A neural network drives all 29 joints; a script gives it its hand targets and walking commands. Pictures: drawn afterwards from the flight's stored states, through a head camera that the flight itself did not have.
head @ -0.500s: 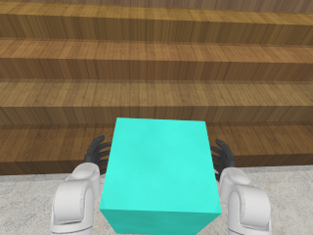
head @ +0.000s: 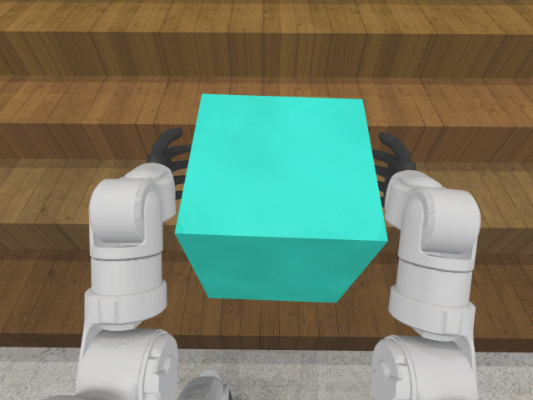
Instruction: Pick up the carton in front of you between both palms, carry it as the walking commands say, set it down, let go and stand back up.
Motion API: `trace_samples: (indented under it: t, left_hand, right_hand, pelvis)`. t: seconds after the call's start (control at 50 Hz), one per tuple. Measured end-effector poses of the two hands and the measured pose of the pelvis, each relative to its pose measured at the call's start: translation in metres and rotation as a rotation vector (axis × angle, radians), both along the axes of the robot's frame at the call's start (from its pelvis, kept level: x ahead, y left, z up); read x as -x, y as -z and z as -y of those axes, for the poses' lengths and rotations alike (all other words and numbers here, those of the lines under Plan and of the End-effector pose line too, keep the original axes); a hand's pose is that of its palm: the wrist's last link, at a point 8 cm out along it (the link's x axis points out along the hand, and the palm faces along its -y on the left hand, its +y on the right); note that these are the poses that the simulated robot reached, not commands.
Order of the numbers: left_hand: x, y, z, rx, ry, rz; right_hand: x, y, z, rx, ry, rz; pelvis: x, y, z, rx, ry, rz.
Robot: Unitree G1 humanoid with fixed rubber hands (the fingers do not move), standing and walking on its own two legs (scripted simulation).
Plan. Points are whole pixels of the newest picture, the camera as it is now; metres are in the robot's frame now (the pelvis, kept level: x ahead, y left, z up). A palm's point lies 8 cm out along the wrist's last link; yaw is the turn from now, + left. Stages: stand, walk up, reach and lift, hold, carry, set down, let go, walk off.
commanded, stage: carry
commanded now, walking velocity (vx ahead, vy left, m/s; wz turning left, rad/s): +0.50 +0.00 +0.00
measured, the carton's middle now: (276, 210) +0.38 +0.01 +0.08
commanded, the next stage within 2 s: none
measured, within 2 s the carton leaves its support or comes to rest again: neither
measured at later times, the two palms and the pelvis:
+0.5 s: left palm (229, 54) +0.71 +0.12 +0.14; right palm (385, 61) +0.68 -0.18 +0.15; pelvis +0.31 -0.01 +0.00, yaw +0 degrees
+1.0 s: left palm out of the picture +1.02 +0.12 +0.40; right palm out of the picture +1.04 -0.18 +0.37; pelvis +0.65 -0.06 +0.19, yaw +1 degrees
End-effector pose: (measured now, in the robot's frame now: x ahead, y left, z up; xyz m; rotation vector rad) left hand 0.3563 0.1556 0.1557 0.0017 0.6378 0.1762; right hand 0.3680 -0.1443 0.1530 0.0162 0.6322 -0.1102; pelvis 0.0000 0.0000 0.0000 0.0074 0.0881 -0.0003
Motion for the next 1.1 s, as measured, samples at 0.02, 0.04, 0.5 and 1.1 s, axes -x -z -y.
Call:
trace_samples:
  t: [0.02, 0.04, 0.5, 1.1]
  left_hand:
    - [-0.019, 0.0, -0.001, -0.002, 0.009, -0.003]
    - [-0.038, 0.0, -0.002, -0.002, 0.017, -0.006]
    - [-0.353, 0.019, 0.038, 0.132, 0.059, 0.041]
    - [-0.753, -0.266, 0.085, -0.001, 0.104, -0.045]
  right_hand:
    - [-0.017, -0.001, -0.001, 0.006, 0.003, -0.003]
    - [-0.035, -0.002, -0.002, 0.013, 0.007, -0.005]
    - [-0.317, 0.006, 0.038, -0.012, 0.157, 0.044]
    - [-0.714, -0.246, 0.082, 0.0, 0.07, -0.047]
  pelvis:
    - [-0.014, 0.002, -0.003, 0.003, 0.003, -0.001]
    - [-0.028, 0.005, -0.005, 0.005, 0.005, -0.002]
    - [-0.315, 0.001, 0.008, 0.046, -0.006, -0.004]
    - [-0.719, -0.229, 0.046, -0.096, -0.008, 0.028]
